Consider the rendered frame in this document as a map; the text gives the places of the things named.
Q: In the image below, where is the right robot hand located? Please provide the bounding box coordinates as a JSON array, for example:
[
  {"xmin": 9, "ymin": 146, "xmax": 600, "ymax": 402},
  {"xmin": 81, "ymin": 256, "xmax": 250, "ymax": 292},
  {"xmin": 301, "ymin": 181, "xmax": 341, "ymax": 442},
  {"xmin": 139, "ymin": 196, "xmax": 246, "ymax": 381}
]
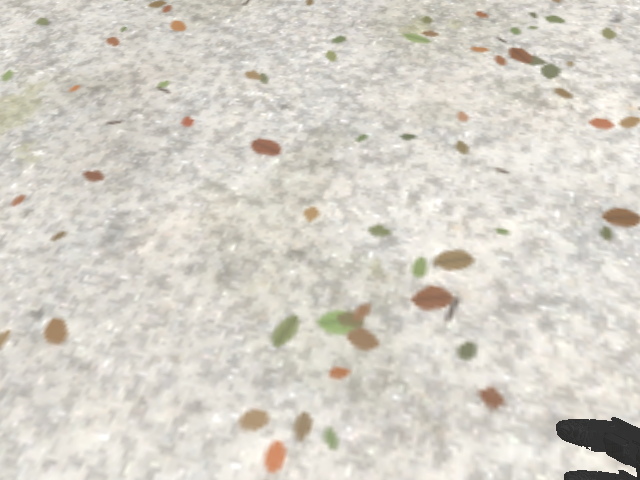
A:
[{"xmin": 556, "ymin": 417, "xmax": 640, "ymax": 480}]

